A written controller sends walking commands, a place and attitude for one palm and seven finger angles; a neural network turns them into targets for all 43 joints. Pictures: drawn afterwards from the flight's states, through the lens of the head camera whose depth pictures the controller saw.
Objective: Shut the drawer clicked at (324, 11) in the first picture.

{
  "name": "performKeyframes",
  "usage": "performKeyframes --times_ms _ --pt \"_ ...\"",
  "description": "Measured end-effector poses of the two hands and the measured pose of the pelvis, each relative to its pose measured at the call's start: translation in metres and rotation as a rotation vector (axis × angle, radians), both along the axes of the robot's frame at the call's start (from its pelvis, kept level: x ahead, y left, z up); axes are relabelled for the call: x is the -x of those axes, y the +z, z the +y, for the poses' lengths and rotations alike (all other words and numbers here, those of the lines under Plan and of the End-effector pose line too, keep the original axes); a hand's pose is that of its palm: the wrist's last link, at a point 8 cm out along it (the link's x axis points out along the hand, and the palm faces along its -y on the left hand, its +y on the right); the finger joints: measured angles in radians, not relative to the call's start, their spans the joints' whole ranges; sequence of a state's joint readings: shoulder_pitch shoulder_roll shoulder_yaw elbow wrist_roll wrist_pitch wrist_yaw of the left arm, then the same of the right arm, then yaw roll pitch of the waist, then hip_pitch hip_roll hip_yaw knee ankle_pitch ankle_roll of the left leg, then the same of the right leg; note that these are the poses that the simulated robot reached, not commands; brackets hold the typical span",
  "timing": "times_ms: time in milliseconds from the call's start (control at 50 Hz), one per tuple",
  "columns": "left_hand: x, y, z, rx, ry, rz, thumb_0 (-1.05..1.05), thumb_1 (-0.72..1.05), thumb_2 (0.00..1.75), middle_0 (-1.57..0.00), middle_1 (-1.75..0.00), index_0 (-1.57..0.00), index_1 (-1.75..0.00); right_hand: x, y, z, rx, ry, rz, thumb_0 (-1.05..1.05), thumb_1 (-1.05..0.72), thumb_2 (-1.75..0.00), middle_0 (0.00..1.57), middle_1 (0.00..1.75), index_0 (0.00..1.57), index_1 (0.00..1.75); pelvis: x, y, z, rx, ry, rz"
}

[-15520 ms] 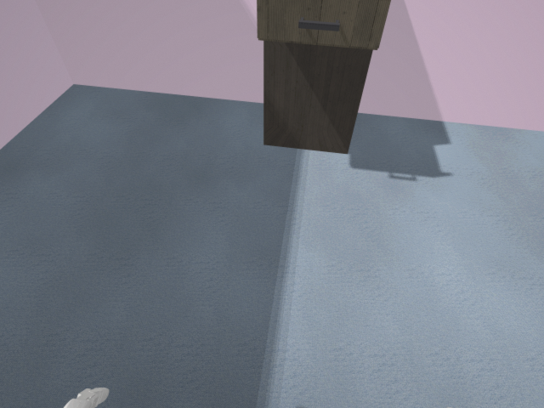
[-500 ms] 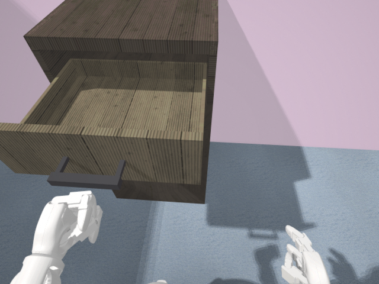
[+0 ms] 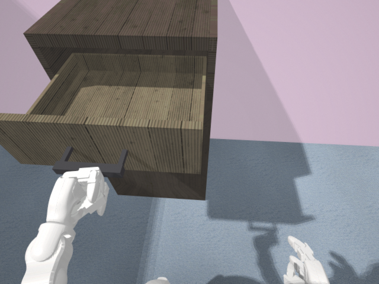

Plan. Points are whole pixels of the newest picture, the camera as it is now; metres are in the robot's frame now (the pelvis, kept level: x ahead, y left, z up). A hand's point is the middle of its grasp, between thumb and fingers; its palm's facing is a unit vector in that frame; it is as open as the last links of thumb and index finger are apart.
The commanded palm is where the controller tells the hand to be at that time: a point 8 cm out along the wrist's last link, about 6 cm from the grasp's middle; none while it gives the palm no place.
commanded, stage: push the drawer shut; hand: left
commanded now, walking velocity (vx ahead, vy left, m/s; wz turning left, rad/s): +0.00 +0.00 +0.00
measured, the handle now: (92, 161) +0.34 +0.23 +0.08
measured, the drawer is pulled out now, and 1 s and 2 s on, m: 0.27 0.14 0.02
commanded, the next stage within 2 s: none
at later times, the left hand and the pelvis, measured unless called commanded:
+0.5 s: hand (114, 162) +0.34 +0.18 +0.08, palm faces -0.02 -1.00 -0.05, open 3.2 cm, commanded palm +0.33 +0.23 +0.08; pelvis -0.01 +0.00 +0.00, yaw -1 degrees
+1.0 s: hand (123, 140) +0.40 +0.18 +0.08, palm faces -0.02 -1.00 -0.05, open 3.2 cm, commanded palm +0.39 +0.23 +0.08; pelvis +0.00 +0.01 +0.00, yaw -2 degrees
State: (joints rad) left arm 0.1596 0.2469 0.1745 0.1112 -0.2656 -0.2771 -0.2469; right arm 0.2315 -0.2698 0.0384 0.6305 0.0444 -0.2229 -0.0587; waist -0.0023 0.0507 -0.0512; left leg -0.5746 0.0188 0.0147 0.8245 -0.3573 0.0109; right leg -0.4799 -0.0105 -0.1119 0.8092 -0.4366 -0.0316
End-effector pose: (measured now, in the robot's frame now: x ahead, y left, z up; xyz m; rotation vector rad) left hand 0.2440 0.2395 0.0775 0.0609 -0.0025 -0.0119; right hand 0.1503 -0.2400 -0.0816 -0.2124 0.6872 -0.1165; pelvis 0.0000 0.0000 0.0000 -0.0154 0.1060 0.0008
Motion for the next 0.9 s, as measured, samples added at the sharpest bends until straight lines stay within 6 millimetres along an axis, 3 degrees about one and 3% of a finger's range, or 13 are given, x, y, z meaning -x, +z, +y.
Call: performKeyframes --times_ms 300,600,900 --pt "-0.048 0.001 0.000 0.006 -0.008 0.009 0.01 0.84 0.93 -1.40 -1.60 -1.40 -1.60 0.019 -0.002 -0.004 0.004 -0.029 0.048 0.01 -0.90 -0.90 0.20 0.29 0.20 0.30 0.009 0.003 -0.001 -0.002 -0.009 -0.006" --pt "-0.090 0.000 -0.005 0.010 -0.003 0.005 0.00 0.87 0.94 -1.40 -1.60 -1.40 -1.60 0.049 -0.012 -0.011 0.008 -0.081 0.181 0.01 -0.90 -0.90 0.20 0.29 0.20 0.30 0.003 0.004 0.003 -0.006 -0.022 0.017" --pt "-0.125 0.001 -0.008 0.011 -0.005 0.011 0.00 0.89 0.95 -1.40 -1.60 -1.40 -1.60 0.059 -0.017 -0.010 0.003 -0.105 0.256 0.01 -0.91 -0.90 0.20 0.29 0.20 0.30 -0.002 0.003 0.005 -0.004 -0.027 0.039"
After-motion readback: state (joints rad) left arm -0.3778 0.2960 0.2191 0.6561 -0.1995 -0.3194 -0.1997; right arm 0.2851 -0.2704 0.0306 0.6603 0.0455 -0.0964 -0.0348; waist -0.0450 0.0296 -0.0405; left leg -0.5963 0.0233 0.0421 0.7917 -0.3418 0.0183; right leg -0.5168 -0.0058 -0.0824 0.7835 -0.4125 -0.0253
